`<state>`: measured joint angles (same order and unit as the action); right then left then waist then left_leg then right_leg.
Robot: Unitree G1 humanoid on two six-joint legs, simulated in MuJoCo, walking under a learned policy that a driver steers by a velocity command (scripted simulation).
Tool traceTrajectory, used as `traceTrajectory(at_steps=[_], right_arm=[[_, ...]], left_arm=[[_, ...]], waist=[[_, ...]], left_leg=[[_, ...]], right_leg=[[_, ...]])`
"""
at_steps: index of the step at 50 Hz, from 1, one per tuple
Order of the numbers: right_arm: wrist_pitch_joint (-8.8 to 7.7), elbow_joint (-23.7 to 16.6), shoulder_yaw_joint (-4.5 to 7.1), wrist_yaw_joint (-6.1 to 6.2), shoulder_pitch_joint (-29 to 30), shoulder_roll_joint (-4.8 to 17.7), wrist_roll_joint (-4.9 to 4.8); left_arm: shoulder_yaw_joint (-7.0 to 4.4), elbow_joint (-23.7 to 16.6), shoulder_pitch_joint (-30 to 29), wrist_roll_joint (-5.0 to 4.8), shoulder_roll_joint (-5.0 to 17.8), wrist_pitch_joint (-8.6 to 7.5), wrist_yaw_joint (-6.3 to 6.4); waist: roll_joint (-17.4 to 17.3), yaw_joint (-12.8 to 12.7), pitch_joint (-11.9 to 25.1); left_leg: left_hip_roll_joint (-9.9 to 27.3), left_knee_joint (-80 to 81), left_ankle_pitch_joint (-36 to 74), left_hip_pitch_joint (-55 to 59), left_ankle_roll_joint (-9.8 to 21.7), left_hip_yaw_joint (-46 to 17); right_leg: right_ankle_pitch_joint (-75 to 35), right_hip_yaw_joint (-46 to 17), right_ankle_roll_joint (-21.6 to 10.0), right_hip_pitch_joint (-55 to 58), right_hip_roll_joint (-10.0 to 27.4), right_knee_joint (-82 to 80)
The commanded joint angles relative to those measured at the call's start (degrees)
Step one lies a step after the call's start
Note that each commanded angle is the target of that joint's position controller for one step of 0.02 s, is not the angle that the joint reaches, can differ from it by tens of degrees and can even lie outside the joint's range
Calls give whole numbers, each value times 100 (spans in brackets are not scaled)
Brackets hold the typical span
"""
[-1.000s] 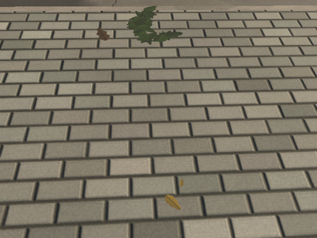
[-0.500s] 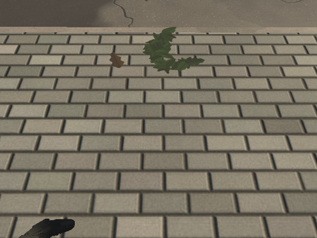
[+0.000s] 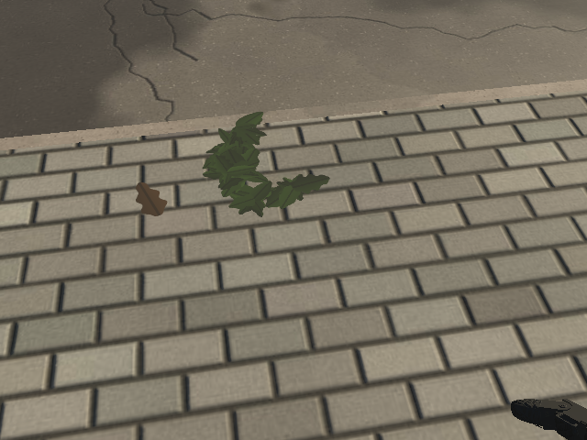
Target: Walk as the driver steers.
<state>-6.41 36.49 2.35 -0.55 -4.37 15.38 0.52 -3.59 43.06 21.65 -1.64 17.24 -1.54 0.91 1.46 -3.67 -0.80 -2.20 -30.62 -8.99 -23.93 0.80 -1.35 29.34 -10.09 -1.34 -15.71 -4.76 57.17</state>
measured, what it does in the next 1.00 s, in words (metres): walks ahead, turning right: right foot, then left foot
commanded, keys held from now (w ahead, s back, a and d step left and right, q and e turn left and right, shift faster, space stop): e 1.00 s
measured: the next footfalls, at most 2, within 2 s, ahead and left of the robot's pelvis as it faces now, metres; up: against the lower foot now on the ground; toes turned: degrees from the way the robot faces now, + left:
right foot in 0.38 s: +0.22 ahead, -0.15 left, +0.00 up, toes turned -15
left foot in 0.80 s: +0.28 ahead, +0.07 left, +0.00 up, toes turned -34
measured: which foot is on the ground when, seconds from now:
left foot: down 0.00-0.38, up 0.40-0.78, down 0.80-1.00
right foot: up 0.00-0.36, down 0.38-0.80, up 0.82-1.00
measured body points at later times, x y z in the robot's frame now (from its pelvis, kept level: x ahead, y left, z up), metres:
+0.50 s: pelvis +0.14 -0.03 +0.00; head +0.18 -0.07 +0.45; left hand +0.40 +0.17 -0.07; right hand +0.19 -0.35 -0.11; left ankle +0.11 +0.12 -0.65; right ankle +0.19 -0.14 -0.73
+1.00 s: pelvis +0.17 +0.00 +0.01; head +0.21 +0.00 +0.46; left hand +0.46 +0.17 -0.09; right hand +0.12 -0.31 -0.07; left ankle +0.25 +0.09 -0.73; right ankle +0.09 -0.11 -0.64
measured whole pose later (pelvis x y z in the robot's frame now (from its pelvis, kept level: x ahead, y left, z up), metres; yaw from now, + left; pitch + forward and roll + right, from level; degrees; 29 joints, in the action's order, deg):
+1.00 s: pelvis +0.17 +0.00 +0.01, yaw -36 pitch +1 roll +0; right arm 0.7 40.7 3.2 2.1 -9.4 15.1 1.0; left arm -6.3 35.7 12.6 -1.3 20.7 4.0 1.3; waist 2.5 0.6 -2.5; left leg 1.6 -25.9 -13.0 -13.9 0.6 2.2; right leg 21.6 -4.9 4.8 -31.2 -2.6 64.4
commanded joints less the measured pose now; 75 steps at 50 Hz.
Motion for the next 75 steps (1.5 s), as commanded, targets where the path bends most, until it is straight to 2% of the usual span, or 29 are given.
traceTrajectory(at_steps=[1,4,8,15,18,19,20,21,22,24,28,36,39,40,41,42,43,46,50,55,58,59,60,61,62,63,67,71,75], right_arm=[[81,-166,242,29,-887,654,56],[114,11,229,26,-541,580,42],[210,201,354,130,-379,920,-5],[383,440,435,154,-366,1201,-208],[418,484,446,152,-356,1176,-316],[398,529,401,131,-688,1017,-204],[382,310,226,83,-945,566,170],[385,303,207,42,-857,759,115],[434,287,288,35,-475,1035,-81],[526,305,282,140,-309,958,-37],[622,364,248,183,-485,804,-32],[593,231,236,91,-256,729,-71],[527,321,304,37,-658,744,-58],[537,321,398,69,-846,1079,26],[600,334,516,102,-746,1626,159],[569,182,477,106,-540,1404,279],[549,37,374,159,-169,1090,241],[573,-50,255,261,156,729,-4],[687,55,313,321,-418,888,54],[739,133,439,191,-459,1245,-60],[715,259,327,111,-350,1055,-219],[662,397,216,68,-553,790,-247],[568,426,63,-17,-806,416,-37],[480,398,-42,-112,-1066,159,157],[514,419,23,-58,-727,492,61],[544,399,73,-31,-518,704,-17],[684,390,155,116,-503,1012,-78],[809,330,259,124,-570,857,-152],[963,378,281,145,-827,650,-149]], left_arm=[[-202,-607,-248,52,846,-9,51],[-194,-708,-279,51,507,158,17],[-98,-935,-649,74,261,248,-41],[-178,-1271,-1363,97,469,261,-300],[-329,-1246,-923,120,680,283,-295],[-486,-1181,-453,135,1110,277,-194],[-581,-1309,-354,186,1765,286,-56],[-471,-1452,-381,266,1500,217,-102],[-396,-1458,-595,229,1223,156,-153],[-316,-1407,-1026,76,950,146,-116],[-329,-1473,-1409,201,1000,250,0],[-373,-1410,-1386,142,1043,366,38],[-350,-1399,-1470,45,971,426,56],[-290,-1383,-1286,53,764,424,62],[-258,-1529,-1182,26,589,392,56],[-397,-1461,-1162,123,1029,316,65],[-503,-1314,-1054,88,1257,324,50],[-437,-1045,-745,89,866,487,65],[-299,-1333,-1365,17,587,463,19],[-174,-1403,-1382,90,446,441,-70],[-150,-1105,-873,135,322,437,-81],[-140,-1006,-723,163,343,432,-70],[-158,-985,-567,199,598,430,-12],[-135,-1104,-1044,306,837,443,43],[-59,-1102,-1319,391,449,381,-6],[-41,-1077,-1549,411,402,317,-49],[-146,-897,-1383,312,712,251,44],[-215,-837,-1142,297,784,221,139],[-211,-828,-1831,212,607,152,114]], waist=[[-434,608,555],[-819,307,251],[-784,313,391],[-723,473,384],[-567,171,557],[73,30,870],[1723,311,1223],[1316,54,2163],[639,-25,1733],[141,215,1029],[473,484,892],[781,303,771],[748,545,700],[220,507,746],[-1497,248,447],[-1615,379,374],[-1150,229,300],[-888,183,89],[-1072,620,165],[-1262,667,461],[-1121,348,485],[-907,278,509],[-139,416,895],[1026,792,895],[817,537,876],[659,572,575],[831,389,9],[815,158,28],[381,464,91]], left_leg=[[2150,951,2067,2706,1069,-2123],[1654,1212,3196,1685,999,-869],[1757,1493,3383,1667,1186,-223],[1809,1097,2708,1908,881,496],[1577,-129,2864,1835,521,811],[1156,-1262,2056,1168,130,1042],[349,-3251,-2495,-798,-391,1152],[46,-4251,-3234,-1265,-439,-95],[251,-4424,-2813,-1440,-391,-331],[482,-3787,-2077,-1445,-372,-345],[250,-2646,-1530,-529,-524,-221],[18,-962,-1126,215,-416,-357],[57,532,-375,1103,-147,-226],[875,991,-337,1675,155,-868],[2058,1403,137,1781,942,-2250],[2636,1614,309,1311,1499,-2912],[2372,1523,354,1131,1367,-2392],[1662,1347,568,1261,958,-1134],[1667,1308,1025,2083,1125,-648],[1863,1088,1859,1920,1221,-380],[1704,691,1912,1583,1026,-355],[1535,577,1478,1143,684,-249],[1159,125,274,538,139,38],[810,19,-1469,123,-318,336],[827,46,-1558,684,-456,190],[755,195,-906,782,-458,242],[592,-198,-336,375,-410,265],[617,-2771,-2617,-756,-444,13],[746,-2816,-2027,-643,-589,23]], right_leg=[[-223,178,328,-2552,578,1694],[-517,516,461,-2040,819,1045],[-1381,722,536,-1908,914,-100],[-2048,1079,146,-1116,773,-1843],[-2420,1326,-223,-120,408,-2935],[-4259,758,-527,995,665,-3225],[-7043,-1392,-1510,2476,2251,-2891],[-5889,-2487,-2317,2624,2790,-3267],[-5325,-1944,-2065,2233,2469,-3409],[-4227,-1271,-1466,1383,1915,-3534],[-3838,-940,-1321,362,1471,-3735],[-1987,-1673,-1096,16,1270,-3738],[-1748,-1725,-757,-262,980,-3398],[-964,-1369,-434,-783,636,-2768],[231,-61,-58,-1921,-337,-1564],[517,99,213,-2039,-130,-103],[130,13,278,-1916,36,588],[-622,270,563,-2064,147,1428],[-797,691,760,-2248,435,422],[-390,1105,612,-930,504,-1188],[-1559,1196,285,261,359,-3211],[-2390,1039,122,1095,432,-4077],[-3762,112,-24,2182,1236,-3938],[-4814,-485,-613,1984,2141,-3465],[-3631,-256,-966,1107,2030,-3587],[-2775,35,-752,933,1630,-3642],[-2286,169,-546,699,1575,-3778],[-3745,-333,-1384,917,2574,-3852],[-4116,547,-1264,802,2305,-3781]])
